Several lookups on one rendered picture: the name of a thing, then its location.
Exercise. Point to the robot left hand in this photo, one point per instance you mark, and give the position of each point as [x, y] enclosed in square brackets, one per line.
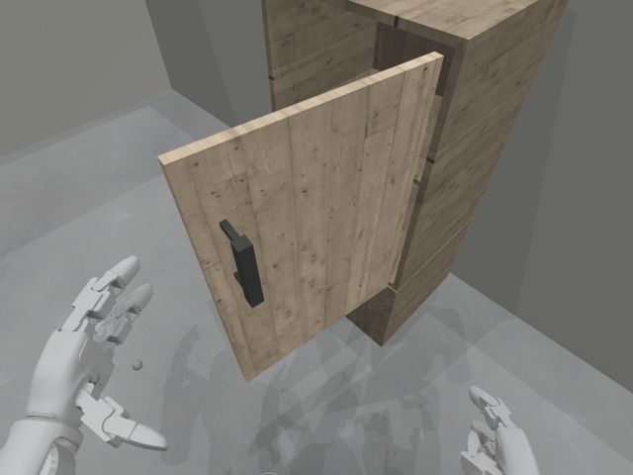
[60, 387]

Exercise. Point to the handle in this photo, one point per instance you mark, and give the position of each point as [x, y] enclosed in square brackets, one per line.
[247, 273]

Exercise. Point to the cupboard door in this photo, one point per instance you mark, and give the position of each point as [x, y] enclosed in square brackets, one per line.
[320, 188]

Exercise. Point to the robot right hand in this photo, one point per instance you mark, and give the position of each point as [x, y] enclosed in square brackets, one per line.
[508, 451]

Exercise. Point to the robot left forearm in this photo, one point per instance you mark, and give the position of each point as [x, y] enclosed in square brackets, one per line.
[40, 446]

